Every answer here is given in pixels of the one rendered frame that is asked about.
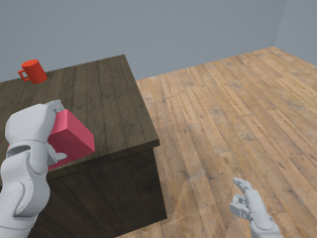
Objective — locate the left robot forearm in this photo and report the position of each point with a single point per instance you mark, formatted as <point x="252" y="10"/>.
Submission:
<point x="25" y="191"/>

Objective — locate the sponge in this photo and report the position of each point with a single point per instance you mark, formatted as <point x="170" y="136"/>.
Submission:
<point x="69" y="136"/>

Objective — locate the right robot forearm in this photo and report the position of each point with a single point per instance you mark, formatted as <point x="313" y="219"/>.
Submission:
<point x="263" y="226"/>

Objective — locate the robot right hand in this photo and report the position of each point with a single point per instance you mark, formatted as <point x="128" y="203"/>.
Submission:
<point x="243" y="206"/>

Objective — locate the robot left hand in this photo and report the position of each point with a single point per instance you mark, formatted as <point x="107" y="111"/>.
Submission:
<point x="35" y="123"/>

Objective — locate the table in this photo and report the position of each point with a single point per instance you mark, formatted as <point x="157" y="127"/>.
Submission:
<point x="115" y="190"/>

